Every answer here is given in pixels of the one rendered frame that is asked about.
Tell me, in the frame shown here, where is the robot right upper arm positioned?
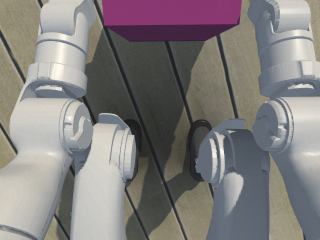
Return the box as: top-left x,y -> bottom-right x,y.
252,96 -> 320,240

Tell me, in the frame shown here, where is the robot left upper arm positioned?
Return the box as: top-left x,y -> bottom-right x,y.
0,98 -> 94,240

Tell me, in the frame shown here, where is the robot right forearm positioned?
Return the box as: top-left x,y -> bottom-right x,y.
247,0 -> 320,99

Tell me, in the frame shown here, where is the carton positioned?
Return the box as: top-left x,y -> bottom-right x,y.
102,0 -> 242,42

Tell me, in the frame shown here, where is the robot right foot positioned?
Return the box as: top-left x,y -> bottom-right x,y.
188,119 -> 212,182

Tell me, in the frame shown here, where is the right robot shin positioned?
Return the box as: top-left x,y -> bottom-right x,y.
195,118 -> 271,181

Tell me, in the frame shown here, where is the robot left forearm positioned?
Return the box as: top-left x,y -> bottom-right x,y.
9,0 -> 97,142

